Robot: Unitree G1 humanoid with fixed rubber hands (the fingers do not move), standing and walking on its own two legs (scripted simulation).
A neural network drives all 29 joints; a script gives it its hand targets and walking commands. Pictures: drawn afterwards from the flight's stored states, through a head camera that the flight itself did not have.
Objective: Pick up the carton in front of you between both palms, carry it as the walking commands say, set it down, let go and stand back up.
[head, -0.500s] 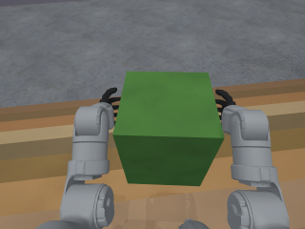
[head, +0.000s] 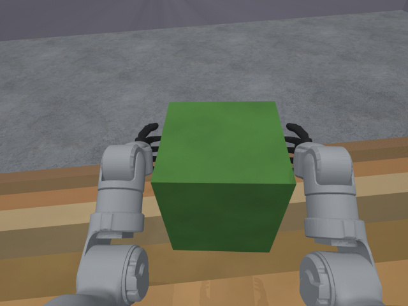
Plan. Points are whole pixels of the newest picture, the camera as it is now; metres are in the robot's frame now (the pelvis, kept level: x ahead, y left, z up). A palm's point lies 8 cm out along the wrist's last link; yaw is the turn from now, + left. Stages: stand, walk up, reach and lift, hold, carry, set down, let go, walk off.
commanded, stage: carry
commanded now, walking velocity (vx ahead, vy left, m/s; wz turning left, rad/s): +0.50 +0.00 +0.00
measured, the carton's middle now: (221, 179) +0.35 +0.00 +0.08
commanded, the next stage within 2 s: none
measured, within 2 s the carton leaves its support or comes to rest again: neither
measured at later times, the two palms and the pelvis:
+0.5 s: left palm (180, 135) +0.68 +0.14 -0.08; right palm (265, 129) +0.70 -0.16 -0.08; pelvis +0.34 -0.03 -0.18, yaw +0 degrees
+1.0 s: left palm (195, 109) +1.06 +0.12 -0.23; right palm (255, 111) +1.04 -0.18 -0.24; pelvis +0.71 -0.01 -0.34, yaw +0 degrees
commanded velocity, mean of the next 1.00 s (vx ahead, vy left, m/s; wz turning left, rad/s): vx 0.50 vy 0.00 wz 0.00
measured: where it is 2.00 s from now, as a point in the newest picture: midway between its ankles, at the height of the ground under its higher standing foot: (219, 192)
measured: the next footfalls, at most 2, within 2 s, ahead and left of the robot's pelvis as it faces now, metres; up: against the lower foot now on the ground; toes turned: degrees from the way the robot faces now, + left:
right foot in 0.40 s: +0.43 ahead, -0.08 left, -0.14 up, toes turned -1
left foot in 0.84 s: +0.72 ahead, +0.03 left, -0.29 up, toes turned +2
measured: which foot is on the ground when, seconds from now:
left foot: down 0.00-0.42, up 0.44-0.82, down 0.84-1.00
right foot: up 0.00-0.38, down 0.40-0.84, up 0.86-1.00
